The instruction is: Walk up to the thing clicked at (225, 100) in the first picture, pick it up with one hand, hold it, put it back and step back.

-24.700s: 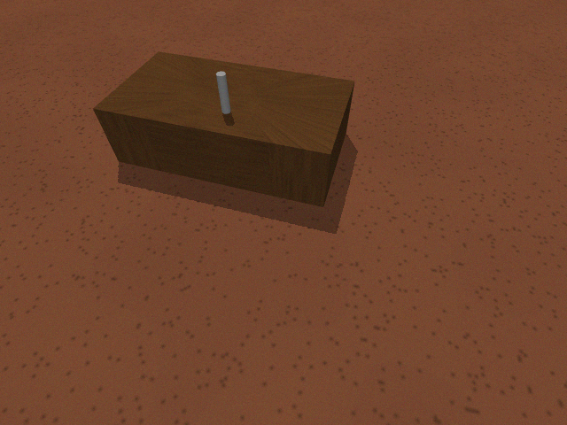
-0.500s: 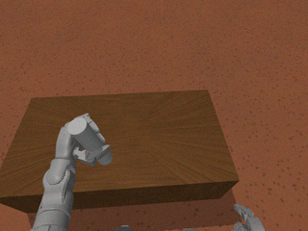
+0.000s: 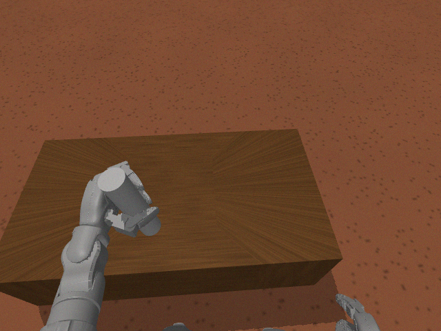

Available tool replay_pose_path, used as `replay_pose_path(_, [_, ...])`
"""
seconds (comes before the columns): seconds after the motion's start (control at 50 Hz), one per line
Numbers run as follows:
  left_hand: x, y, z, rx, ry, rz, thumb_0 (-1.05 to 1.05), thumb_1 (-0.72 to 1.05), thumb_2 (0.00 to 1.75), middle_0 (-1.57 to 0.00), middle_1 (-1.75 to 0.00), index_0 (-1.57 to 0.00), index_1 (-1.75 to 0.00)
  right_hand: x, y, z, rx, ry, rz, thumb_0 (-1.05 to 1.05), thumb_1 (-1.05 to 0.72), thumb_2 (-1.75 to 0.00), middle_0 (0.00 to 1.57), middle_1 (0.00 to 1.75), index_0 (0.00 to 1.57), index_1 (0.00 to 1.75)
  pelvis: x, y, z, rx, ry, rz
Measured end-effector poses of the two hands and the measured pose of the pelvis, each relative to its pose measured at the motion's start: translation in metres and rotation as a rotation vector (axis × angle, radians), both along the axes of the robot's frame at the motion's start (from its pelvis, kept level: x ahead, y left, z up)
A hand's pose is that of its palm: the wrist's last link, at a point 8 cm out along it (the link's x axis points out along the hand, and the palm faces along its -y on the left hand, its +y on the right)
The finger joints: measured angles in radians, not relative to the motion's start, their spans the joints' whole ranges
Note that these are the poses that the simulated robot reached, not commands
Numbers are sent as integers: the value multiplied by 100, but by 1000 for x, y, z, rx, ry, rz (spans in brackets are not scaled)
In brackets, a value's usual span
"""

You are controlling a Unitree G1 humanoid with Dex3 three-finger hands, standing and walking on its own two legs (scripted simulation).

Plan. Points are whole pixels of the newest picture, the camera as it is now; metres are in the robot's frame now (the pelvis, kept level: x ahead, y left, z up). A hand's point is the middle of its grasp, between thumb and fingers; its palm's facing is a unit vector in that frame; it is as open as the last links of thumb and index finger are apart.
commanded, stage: hold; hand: left
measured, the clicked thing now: (134, 206) +0.32 +0.16 +0.06
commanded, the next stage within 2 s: crouch in 0.60 s
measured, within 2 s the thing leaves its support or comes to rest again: neither
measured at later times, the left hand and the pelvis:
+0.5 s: hand (134, 202) +0.33 +0.16 +0.05, palm faces -0.07 -1.00 +0.00, open 7.5 cm; pelvis +0.00 +0.00 +0.00, yaw +0 degrees
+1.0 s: hand (142, 202) +0.35 +0.16 +0.02, palm faces -0.06 -1.00 +0.04, open 7.5 cm; pelvis -0.01 +0.00 -0.01, yaw +0 degrees
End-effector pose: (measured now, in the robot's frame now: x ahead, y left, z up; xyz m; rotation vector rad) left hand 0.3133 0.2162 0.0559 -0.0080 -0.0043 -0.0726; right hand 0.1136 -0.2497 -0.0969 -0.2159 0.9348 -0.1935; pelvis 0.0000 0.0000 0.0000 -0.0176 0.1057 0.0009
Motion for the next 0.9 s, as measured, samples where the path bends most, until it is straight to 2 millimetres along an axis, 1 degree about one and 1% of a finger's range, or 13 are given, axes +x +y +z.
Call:
replay_pose_path(0.12, [0,1,2,3,-5,1,-4,-28,107,-95,-131,-101,-132,-2,1,0,5,3,-2,1,-91,-90,20,30,20,30,-1,1,0,-1,-3,1])
replay_pose_path(0.28, [-2,0,-3,-2,10,0,-4,-28,107,-95,-131,-102,-132,-2,2,0,8,1,2,1,-91,-90,20,30,20,30,-1,1,0,0,1,0])
replay_pose_path(0.48, [-2,2,-3,3,3,4,-4,-28,107,-95,-131,-102,-132,-1,2,-1,5,0,3,1,-91,-90,20,30,20,30,-1,1,-1,0,1,0])
replay_pose_path(0.58, [-2,2,0,5,-5,3,-4,-28,107,-95,-131,-102,-132,-1,1,-1,4,0,4,1,-91,-90,20,30,20,30,-1,0,-1,-1,0,2])
replay_pose_path(0.78, [2,-3,1,-1,3,-4,-4,-28,107,-95,-130,-102,-132,1,0,0,5,-2,3,1,-90,-90,20,30,20,30,1,-1,1,0,1,2])
replay_pose_path(0.82, [3,-3,-1,-12,7,2,-4,-28,107,-95,-130,-102,-132,1,0,0,4,-1,4,1,-90,-90,20,30,20,30,1,-1,0,0,4,3])
replay_pose_path(0.9, [6,-3,-12,-18,23,11,-4,-29,107,-96,-130,-103,-131,-1,-1,-2,2,4,10,1,-89,-90,20,30,20,30,-2,-1,-3,0,19,3])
